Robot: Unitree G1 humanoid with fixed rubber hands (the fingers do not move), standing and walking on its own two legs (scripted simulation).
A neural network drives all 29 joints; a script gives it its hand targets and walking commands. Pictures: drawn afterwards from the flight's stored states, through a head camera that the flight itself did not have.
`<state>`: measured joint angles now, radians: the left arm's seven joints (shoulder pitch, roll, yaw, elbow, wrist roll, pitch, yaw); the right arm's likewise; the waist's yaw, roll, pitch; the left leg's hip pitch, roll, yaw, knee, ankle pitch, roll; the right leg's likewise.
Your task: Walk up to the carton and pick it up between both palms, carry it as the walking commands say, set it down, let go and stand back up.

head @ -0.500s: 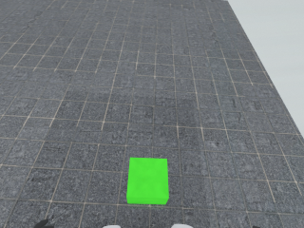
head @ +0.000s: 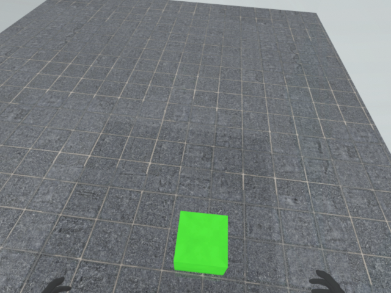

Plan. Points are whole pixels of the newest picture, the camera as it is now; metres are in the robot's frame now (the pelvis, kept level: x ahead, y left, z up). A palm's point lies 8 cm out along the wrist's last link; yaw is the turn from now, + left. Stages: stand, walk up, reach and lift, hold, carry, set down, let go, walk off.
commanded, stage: walk up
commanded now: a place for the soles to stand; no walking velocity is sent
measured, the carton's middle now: (201, 242) +0.42 -0.06 -0.70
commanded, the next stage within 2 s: stand in 0.10 s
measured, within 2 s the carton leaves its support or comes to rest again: neither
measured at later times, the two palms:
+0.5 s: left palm out of the picture +0.12 +0.30 -0.11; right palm out of the picture +0.11 -0.29 -0.10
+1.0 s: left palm (97, 251) +0.23 +0.24 -0.15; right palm (305, 253) +0.23 -0.28 -0.15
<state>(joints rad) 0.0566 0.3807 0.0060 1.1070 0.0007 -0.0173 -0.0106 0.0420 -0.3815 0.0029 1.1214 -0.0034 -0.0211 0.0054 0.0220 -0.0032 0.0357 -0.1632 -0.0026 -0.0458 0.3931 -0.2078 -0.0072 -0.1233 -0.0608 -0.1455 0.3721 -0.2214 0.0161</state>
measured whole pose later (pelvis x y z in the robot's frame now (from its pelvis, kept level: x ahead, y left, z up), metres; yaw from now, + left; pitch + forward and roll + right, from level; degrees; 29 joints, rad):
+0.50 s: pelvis -0.01 +0.01 -0.01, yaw -3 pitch +2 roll -1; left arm 0.11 0.34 0.12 0.76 0.03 0.14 -0.03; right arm 0.08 -0.33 -0.12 0.77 -0.07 0.13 0.06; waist 0.02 -0.01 0.08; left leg -0.32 0.01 0.00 0.56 -0.27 0.00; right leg -0.30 -0.04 -0.08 0.53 -0.26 0.02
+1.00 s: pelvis -0.04 -0.01 -0.07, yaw -5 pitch +14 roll +1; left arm -0.22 0.27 0.16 0.59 -0.01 0.31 -0.03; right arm -0.27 -0.29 -0.13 0.60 -0.02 0.32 0.02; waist 0.04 -0.01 0.05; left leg -0.80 0.04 0.02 0.95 -0.39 -0.03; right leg -0.82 -0.03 -0.04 0.96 -0.39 -0.01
